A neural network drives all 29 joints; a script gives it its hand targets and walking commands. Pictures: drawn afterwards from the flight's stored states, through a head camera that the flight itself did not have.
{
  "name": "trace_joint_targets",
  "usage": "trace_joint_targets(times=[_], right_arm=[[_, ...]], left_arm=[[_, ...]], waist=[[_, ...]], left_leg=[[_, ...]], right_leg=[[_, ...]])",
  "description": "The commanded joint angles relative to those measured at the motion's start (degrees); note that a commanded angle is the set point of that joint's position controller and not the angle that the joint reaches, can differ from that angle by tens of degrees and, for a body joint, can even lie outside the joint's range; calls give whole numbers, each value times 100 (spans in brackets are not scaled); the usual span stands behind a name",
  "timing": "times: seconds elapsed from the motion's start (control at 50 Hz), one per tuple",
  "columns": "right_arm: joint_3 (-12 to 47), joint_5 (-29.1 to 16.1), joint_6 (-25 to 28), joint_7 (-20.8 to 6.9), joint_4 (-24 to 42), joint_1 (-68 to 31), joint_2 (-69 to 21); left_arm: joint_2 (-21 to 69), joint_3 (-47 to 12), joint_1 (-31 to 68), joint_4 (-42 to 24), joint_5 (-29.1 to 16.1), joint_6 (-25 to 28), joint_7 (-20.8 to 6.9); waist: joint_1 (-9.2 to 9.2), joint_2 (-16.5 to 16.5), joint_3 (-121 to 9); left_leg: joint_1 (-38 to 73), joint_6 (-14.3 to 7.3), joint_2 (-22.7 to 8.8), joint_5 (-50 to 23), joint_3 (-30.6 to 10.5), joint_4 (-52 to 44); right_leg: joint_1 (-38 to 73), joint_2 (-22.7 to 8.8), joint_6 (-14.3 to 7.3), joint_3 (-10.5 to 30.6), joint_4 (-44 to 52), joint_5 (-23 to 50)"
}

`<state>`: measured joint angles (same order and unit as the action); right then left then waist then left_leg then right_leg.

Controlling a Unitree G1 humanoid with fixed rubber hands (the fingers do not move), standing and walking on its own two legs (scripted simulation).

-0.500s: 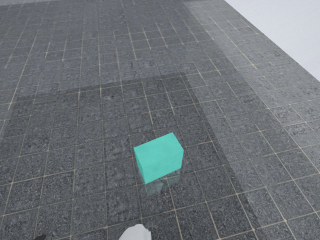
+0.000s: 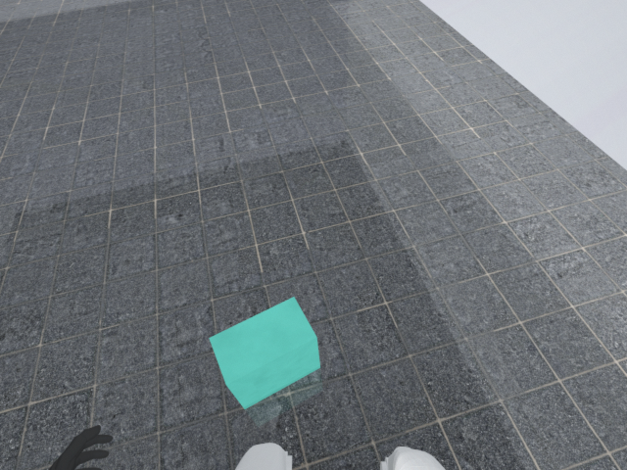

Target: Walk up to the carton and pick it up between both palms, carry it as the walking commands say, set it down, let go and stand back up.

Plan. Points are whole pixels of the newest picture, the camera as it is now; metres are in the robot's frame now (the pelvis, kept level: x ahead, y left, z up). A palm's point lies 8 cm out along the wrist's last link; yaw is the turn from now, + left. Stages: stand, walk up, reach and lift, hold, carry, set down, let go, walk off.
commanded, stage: walk up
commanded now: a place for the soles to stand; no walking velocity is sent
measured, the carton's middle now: (269, 353) +0.50 +0.19 -0.63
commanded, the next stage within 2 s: none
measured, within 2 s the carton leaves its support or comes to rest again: neither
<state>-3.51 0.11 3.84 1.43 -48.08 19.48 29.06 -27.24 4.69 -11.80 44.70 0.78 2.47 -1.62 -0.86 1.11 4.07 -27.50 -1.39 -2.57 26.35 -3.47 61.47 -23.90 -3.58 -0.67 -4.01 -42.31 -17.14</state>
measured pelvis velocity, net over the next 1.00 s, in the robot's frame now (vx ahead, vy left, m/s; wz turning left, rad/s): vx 0.06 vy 0.02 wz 0.21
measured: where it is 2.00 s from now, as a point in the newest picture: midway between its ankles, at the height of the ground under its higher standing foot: outside the picture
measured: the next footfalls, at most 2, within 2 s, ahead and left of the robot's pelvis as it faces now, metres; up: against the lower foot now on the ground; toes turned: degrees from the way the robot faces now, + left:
left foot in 0.20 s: +0.13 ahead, +0.15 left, +0.00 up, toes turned +23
right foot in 1.40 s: +0.24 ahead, -0.07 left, +0.00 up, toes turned +24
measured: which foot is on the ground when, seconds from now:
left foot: up 0.00-0.18, down 0.20-1.00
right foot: down 0.00-1.00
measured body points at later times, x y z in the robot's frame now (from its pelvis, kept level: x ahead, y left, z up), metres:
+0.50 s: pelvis +0.05 +0.00 +0.01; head +0.06 +0.00 +0.46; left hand +0.12 +0.35 -0.09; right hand +0.23 -0.32 -0.08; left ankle +0.07 +0.11 -0.71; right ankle +0.06 -0.12 -0.71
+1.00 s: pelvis +0.06 +0.02 +0.02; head +0.07 +0.04 +0.47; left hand +0.10 +0.40 -0.07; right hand +0.23 -0.30 -0.06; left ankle +0.09 +0.14 -0.69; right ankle +0.06 -0.12 -0.71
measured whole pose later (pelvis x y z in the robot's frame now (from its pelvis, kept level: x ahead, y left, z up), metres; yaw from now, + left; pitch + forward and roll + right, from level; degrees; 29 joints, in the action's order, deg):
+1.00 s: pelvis +0.06 +0.02 +0.02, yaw +12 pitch -2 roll -1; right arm -4.4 1.6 -0.2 -4.7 -53.5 9.6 27.1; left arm -28.9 4.8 -10.0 52.3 2.1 3.5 -0.2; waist 0.2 -0.7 2.8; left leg -22.3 -0.7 -1.5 22.9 1.3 42.7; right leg -7.6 -6.9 0.3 -12.9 -28.5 -18.1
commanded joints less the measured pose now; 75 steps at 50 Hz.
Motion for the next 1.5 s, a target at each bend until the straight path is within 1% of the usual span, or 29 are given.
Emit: trace_joint_targets(times=[0.0,0.08,0.14,0.18,0.2,0.24,0.3,0.32,0.36,0.46,0.8,0.82,0.86,0.9,0.92,0.96,1.02,1.04,1.06,1.08,1.1,1.12,1.18,1.28,1.36,1.38,1.4,1.42,1.48], right_arm=[[-206,19,-1,-36,-48,530,799],[-167,17,-202,-110,-43,50,663],[-198,75,-241,-171,-3,-110,684],[-279,182,-205,-172,79,-220,991],[-339,115,-189,-194,195,-659,1339],[-248,39,-235,-176,145,-834,1126],[-118,-23,-361,-186,61,-1403,763],[-100,-25,-390,-180,-6,-1415,706],[-96,-4,-401,-208,-176,-1365,674],[-150,34,-289,-267,-303,-1650,910],[53,49,-369,-297,-829,-2145,639],[-185,87,-391,-435,-696,-1507,1091],[-202,159,-400,-513,-272,-1980,949],[-212,230,-342,-540,39,-2221,674],[-253,227,-325,-565,44,-2020,769],[-313,136,-287,-654,1,-1543,747],[-442,116,-151,-528,-288,-698,707],[-512,161,-113,-407,-335,-246,898],[-609,225,-71,-249,-268,239,1423],[-678,169,-14,-165,-3,145,2011],[-612,6,7,-124,48,-82,1709],[-548,7,29,-80,67,-137,1489],[-409,30,39,20,190,-387,1143],[-378,83,-55,64,403,-586,1200],[-211,31,-193,92,535,-895,965],[-122,0,-209,95,569,-761,730],[-118,-41,-206,132,557,-783,619],[-221,-59,-232,172,459,-758,806],[-194,-68,-188,84,159,-487,709]], left_arm=[[-1234,255,-123,-201,7,108,131],[-1340,147,15,-98,-56,115,213],[-1362,70,55,-7,-108,35,293],[-1123,-25,-69,20,-118,10,331],[-933,-88,-105,4,-178,5,337],[-864,-104,-16,272,-193,-40,389],[-1311,-9,-9,540,-7,125,374],[-1490,40,-50,636,-11,154,382],[-1500,25,295,620,0,179,381],[-1020,-114,632,781,-66,138,340],[-887,-219,1013,1340,-30,40,254],[-1295,40,764,1055,34,51,188],[-1380,156,64,964,64,76,209],[-1702,320,-152,762,128,141,257],[-1601,336,-24,602,135,172,237],[-1541,352,482,326,148,174,149],[-1161,199,626,125,176,5,-13],[-954,154,474,71,130,-61,-22],[-621,72,489,-133,65,-121,-24],[-766,56,472,-350,78,-186,17],[-1085,114,307,-159,22,-286,80],[-1072,126,139,-45,-31,-311,110],[-929,162,-191,133,31,-330,124],[-795,191,7,37,-45,-417,134],[-853,257,-93,82,37,-333,149],[-1098,297,-53,31,111,-273,170],[-1470,314,280,-69,65,-243,149],[-1518,284,495,-99,41,-233,105],[-1224,145,835,-66,68,-205,144]], waist=[[120,-1045,-318],[144,-1253,-550],[7,-1088,-623],[-32,-266,-766],[149,713,-851],[126,613,-870],[277,-310,-512],[225,-544,-504],[43,-539,-327],[101,7,-696],[140,41,-551],[107,-23,-716],[493,-284,-142],[724,-1151,131],[560,-694,217],[229,-805,269],[-105,-554,-102],[-287,19,-313],[-533,1324,-335],[-439,1380,-528],[-221,120,-593],[-85,-24,-515],[60,462,-430],[36,845,-583],[299,587,-575],[269,-129,-576],[159,-1153,-617],[132,-1285,-596],[-67,-1085,-285]], left_leg=[[-290,39,-140,-13,53,-561],[451,-54,30,-415,442,-1260],[1043,-212,151,-1013,527,-2085],[1566,-438,-372,-2194,-399,-2592],[1438,-911,-993,-2662,-1481,-2882],[963,-1343,-1167,-2650,-1532,-3014],[334,-270,-187,-2197,-301,-1972],[335,-97,-1,-1582,-29,-1600],[533,-79,-55,-776,125,-1756],[1329,-518,-544,-2500,-779,-2916],[1321,-238,-380,-1804,-614,-4158],[657,-478,-106,73,-955,-3988],[-752,-352,45,468,-705,-3481],[-1575,-41,-30,-239,133,-1455],[-1450,63,-274,-156,85,-1191],[-454,134,-451,-102,115,-1818],[1581,147,350,-1249,978,-2778],[2213,34,495,-1119,809,-3025],[2492,-411,-486,-425,-1136,-4095],[2350,-1248,-1696,-19,-3761,-4724],[2337,-1414,-1882,-286,-3584,-4473],[2238,-1347,-1656,-860,-3036,-4142],[1435,-1022,-1011,-2724,-1625,-3491],[643,-1129,-985,-3862,-1367,-3064],[-157,-672,-593,-2565,-1275,-2413],[-278,-436,-244,-2051,-1072,-1828],[-325,-175,609,-637,-141,-884],[55,-66,545,873,41,-115],[505,-97,314,330,215,-1026]], right_leg=[[696,-1365,-1119,1337,1578,1794],[617,-1553,-1088,1122,1218,3117],[426,-1450,-897,981,800,2531],[30,-1118,-502,751,192,1354],[-119,-262,-137,149,-429,155],[522,121,-69,94,-346,-907],[896,-863,-472,1330,1405,122],[901,-1399,-827,1886,1660,561],[707,-1663,-1045,1776,1601,1277],[622,-462,-182,407,1048,257],[1655,-489,-125,331,2127,387],[2272,-332,-278,203,1669,-1308],[2663,-932,-667,911,2132,-2346],[2752,-2592,-1356,1876,3321,-2230],[2396,-2724,-1439,1793,3425,-2110],[1684,-2295,-1141,755,3076,-1625],[532,-1246,-488,-614,1578,-1133],[198,-1019,-309,-791,549,-786],[-617,-474,16,-1025,-1202,-1012],[-1369,19,101,70,-1994,-1949],[-1250,-287,70,610,-2350,-1515],[-1230,-396,59,716,-2394,-1265],[-524,-453,56,671,-1603,-993],[242,-51,9,285,-1037,-890],[1203,129,-188,298,405,-118],[1148,-497,-388,1188,1057,5],[731,-1522,-958,2390,1816,18],[256,-2123,-1477,2816,1952,523],[16,-1401,-1128,1603,1319,1027]])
